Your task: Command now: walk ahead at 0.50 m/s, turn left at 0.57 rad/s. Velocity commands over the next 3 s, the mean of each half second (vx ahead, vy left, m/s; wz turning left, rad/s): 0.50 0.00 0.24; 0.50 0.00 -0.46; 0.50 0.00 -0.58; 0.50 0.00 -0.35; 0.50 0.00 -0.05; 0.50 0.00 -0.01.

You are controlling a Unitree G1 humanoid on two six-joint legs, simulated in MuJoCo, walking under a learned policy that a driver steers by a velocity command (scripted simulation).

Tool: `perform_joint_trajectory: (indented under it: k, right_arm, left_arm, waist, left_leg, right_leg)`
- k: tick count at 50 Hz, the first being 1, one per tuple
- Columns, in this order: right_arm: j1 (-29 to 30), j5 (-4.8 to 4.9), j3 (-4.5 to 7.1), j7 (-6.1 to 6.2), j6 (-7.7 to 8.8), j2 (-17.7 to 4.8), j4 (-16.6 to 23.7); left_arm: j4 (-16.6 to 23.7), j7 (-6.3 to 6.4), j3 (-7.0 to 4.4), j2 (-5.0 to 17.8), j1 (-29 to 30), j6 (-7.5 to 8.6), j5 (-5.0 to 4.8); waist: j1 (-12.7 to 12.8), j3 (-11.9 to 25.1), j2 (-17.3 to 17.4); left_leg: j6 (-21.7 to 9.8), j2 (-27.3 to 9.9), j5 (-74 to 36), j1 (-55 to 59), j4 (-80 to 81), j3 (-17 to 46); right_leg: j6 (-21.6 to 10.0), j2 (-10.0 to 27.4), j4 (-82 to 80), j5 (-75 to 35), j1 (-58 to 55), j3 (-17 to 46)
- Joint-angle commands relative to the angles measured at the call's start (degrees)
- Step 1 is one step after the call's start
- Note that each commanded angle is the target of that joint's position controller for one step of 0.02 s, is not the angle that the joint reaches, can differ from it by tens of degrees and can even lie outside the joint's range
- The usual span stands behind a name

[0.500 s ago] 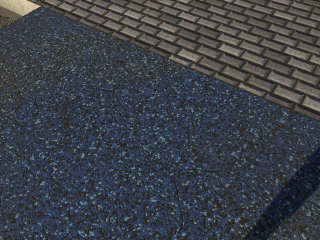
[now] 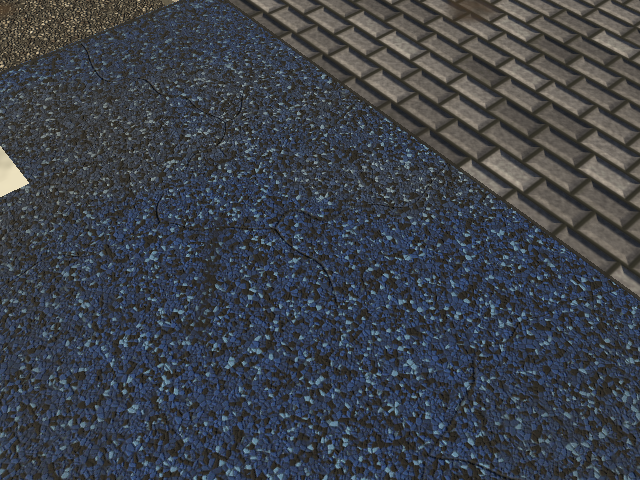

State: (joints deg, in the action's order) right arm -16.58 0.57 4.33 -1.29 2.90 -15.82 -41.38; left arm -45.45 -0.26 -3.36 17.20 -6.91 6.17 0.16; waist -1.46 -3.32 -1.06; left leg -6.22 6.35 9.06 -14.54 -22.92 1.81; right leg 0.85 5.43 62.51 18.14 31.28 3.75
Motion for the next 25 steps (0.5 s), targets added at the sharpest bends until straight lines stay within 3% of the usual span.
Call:
perform_joint_trajectory:
  k: [1, 5, 8, 12, 13, 14, 15, 16, 17, 18, 19, 20, 21, 23, 25]
  right_arm:
    - [1.45, 0.13, 2.37, 1.34, 1.22, -9.38, 4.74]
    - [-1.4, 0.47, 2.63, 2.2, 0.46, -10.02, 3.91]
    - [-3.89, 0.82, 2.73, 2.22, 0.11, -9.98, 2.76]
    - [-4.46, 0.24, 2.33, 2.6, -0.25, -8.48, 1.61]
    - [-3.89, 0.13, 2.17, 2.48, -0.39, -8.16, 1.62]
    - [-3.94, -0.13, 1.51, 2.29, -0.4, -6.51, 1.79]
    - [-6.2, -1.02, 0.45, 2.33, -0.34, -4.29, 2.53]
    - [-14.32, 0.55, -0.36, 2.12, 0.42, -1.56, 2.57]
    - [-11.37, 0.8, 0.09, 2.17, 0.94, -6.36, 2.29]
    - [-2.87, 0.86, 0.77, 2.09, 1.32, -9.05, 3.82]
    - [1.98, 0.01, 0.52, 2.19, 1.83, -8.52, 5.0]
    - [4.19, -0.97, 0.57, 2.14, 2.42, -7.74, 5.91]
    - [3.88, -1.45, 0.62, 2.04, 2.74, -6.94, 6.13]
    - [3.28, -1.49, 0.31, 1.87, 2.84, -5.18, 6.32]
    - [5.62, -1.42, -0.21, 1.88, 2.71, -3.9, 7.12]
  left_arm:
    - [3.45, 0.4, -1.16, 4.3, -0.39, -0.56, 0.85]
    - [6.0, -0.08, -0.18, 2.36, 7.91, -0.25, 0.3]
    - [7.62, -0.67, -0.45, 3.68, 11.02, 0.29, -0.55]
    - [6.6, -1.68, -1.21, 5.99, 7.17, 1.4, -0.45]
    - [5.66, -1.6, -1.64, 6.6, 4.02, 1.57, -0.21]
    - [4.18, -1.39, -2.46, 8.26, -1.43, 1.78, 0.33]
    - [3.31, -1.34, -3.04, 11.15, -9.49, 1.86, 0.99]
    - [0.49, -1.86, -4.5, 15.7, -15.29, 1.02, 0.5]
    - [0.73, -2.42, -3.1, 10.5, -15.0, 0.89, -1.71]
    - [1.86, -2.32, -2.18, 7.45, -11.22, 0.53, -1.75]
    - [2.74, -2.17, -1.79, 6.9, -8.77, 0.02, -0.77]
    - [2.92, -2.01, -1.54, 6.33, -7.43, -0.31, -0.53]
    - [3.03, -1.69, -1.16, 5.58, -7.22, -0.33, -0.18]
    - [2.74, -1.23, -1.05, 5.15, -8.24, -0.53, -0.65]
    - [2.38, -0.47, -1.58, 6.78, -9.49, -0.79, -1.16]
  waist:
    - [2.02, 4.23, 2.58]
    - [-1.44, 2.99, 5.19]
    - [-2.68, 2.83, 6.27]
    - [-1.05, 3.4, 8.99]
    - [0.74, 4.12, 9.46]
    - [3.19, 7.91, 8.29]
    - [5.27, 16.47, 1.26]
    - [2.7, 21.27, -18.43]
    - [4.5, 17.72, -12.76]
    - [5.79, 9.64, -6.77]
    - [5.49, 6.36, -1.93]
    - [4.42, 3.65, -0.8]
    - [3.07, 4.26, -2.25]
    - [2.08, 5.28, -4.73]
    - [2.3, 4.87, -4.53]
  left_leg:
    - [-10.81, -14.23, -16.27, 2.61, 10.68, 14.59]
    - [-6.92, -10.65, -8.18, -0.58, 9.57, 11.73]
    - [-5.9, -12.2, -3.78, 1.41, 7.31, 15.37]
    - [-4.7, -16.35, -6.49, 9.5, 1.51, 18.62]
    - [-3.79, -15.56, -12.53, 10.15, -1.63, 17.74]
    - [-2.3, -12.47, -19.19, 9.88, -9.7, 15.04]
    - [-0.12, -8.57, -10.86, 2.37, -25.72, 11.12]
    - [5.04, -0.18, 17.74, -18.7, -45.19, 4.58]
    - [4.9, -3.09, 22.84, -27.41, -50.72, 7.63]
    - [4.48, -5.84, 17.52, -30.11, -51.1, 6.81]
    - [4.33, -7.38, 13.97, -28.73, -48.98, 5.13]
    - [4.58, -8.82, 11.59, -27.96, -44.86, 4.61]
    - [4.77, -9.97, 9.65, -24.69, -41.19, 4.59]
    - [5.96, -9.93, 9.63, -21.78, -34.75, 3.32]
    - [7.44, -9.21, 8.77, -20.56, -27.4, 1.84]
  right_leg:
    - [2.74, 0.31, -8.3, -6.72, 3.84, -0.66]
    - [3.49, -3.27, -26.16, -21.42, -0.89, -1.32]
    - [2.84, -4.62, -31.34, -23.42, -3.05, -0.12]
    - [-0.58, -3.78, -34.15, -17.78, -4.73, -0.5]
    - [-2.21, -4.63, -35.72, -16.29, -8.68, -2.18]
    - [-4.51, -4.18, -36.14, -16.16, -16.76, -2.02]
    - [-9.3, 4.31, -34.06, -17.1, -31.89, 8.89]
    - [-19.68, 14.87, -41.86, -3.68, -48.57, 36.32]
    - [-19.18, 15.28, -47.17, 11.41, -48.56, 44.68]
    - [-16.54, 12.95, -47.67, 10.86, -41.63, 37.01]
    - [-15.27, 10.21, -47.92, 4.5, -35.12, 30.8]
    - [-15.24, 8.28, -48.42, -2.29, -30.43, 26.77]
    - [-14.62, 6.17, -48.91, -7.57, -28.18, 23.57]
    - [-14.94, 4.14, -49.75, -13.74, -26.64, 19.92]
    - [-15.71, 3.85, -50.49, -17.03, -24.06, 17.7]
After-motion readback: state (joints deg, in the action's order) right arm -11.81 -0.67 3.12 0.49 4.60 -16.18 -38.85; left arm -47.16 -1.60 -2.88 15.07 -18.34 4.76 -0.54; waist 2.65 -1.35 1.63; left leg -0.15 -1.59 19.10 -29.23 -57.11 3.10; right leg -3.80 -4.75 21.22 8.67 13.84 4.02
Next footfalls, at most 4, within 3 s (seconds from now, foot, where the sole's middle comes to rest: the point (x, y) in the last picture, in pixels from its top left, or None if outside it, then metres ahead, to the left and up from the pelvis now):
0.28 right None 0.35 -0.14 -0.78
0.76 left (274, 424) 0.57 0.10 -0.78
1.26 right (416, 332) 0.79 -0.23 -0.78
1.74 left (384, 222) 1.13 -0.19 -0.78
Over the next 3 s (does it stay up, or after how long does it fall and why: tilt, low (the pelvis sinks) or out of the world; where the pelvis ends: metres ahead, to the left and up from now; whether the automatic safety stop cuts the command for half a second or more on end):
stays up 1.48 -0.60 0.01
